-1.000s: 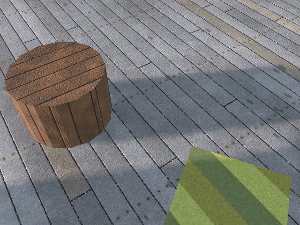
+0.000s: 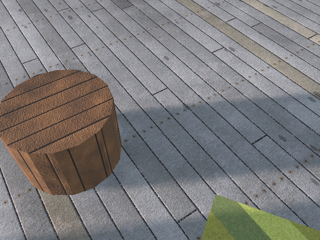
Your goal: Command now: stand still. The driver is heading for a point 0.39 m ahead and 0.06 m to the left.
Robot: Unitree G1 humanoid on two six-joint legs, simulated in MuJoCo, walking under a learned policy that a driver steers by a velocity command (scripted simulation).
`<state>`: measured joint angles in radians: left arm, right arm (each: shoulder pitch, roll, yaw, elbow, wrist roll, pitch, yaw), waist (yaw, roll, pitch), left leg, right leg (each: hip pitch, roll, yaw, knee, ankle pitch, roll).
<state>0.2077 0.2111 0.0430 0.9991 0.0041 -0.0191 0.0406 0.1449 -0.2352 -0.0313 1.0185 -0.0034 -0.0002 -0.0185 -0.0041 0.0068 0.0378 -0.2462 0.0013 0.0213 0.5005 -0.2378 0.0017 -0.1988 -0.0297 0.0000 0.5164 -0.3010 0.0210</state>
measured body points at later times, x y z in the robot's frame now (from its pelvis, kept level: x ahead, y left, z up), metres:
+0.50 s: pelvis +0.01 +0.00 +0.00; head +0.02 +0.00 +0.45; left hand +0.04 +0.26 -0.15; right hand +0.08 -0.25 -0.15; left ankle +0.02 +0.12 -0.74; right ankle -0.02 -0.13 -0.74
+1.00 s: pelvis +0.12 -0.02 +0.01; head +0.14 -0.03 +0.46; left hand +0.01 +0.22 -0.13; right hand +0.29 -0.26 -0.12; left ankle +0.24 +0.14 -0.68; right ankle +0.00 -0.12 -0.74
